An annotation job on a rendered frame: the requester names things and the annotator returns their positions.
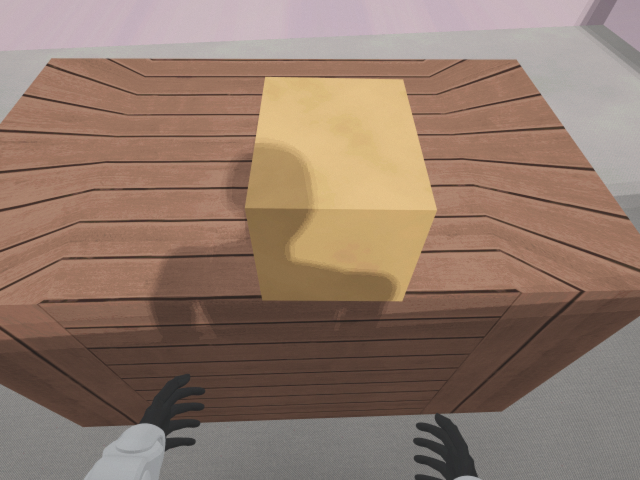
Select robot left forearm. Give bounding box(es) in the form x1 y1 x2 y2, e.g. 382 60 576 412
84 423 165 480

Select left robot hand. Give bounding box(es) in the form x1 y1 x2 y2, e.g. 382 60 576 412
139 374 205 451

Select carton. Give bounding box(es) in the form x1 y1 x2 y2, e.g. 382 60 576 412
245 77 437 301

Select pedestal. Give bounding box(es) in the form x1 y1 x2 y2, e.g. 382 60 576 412
0 58 640 427

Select right robot hand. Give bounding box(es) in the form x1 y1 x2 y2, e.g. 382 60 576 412
413 413 478 480

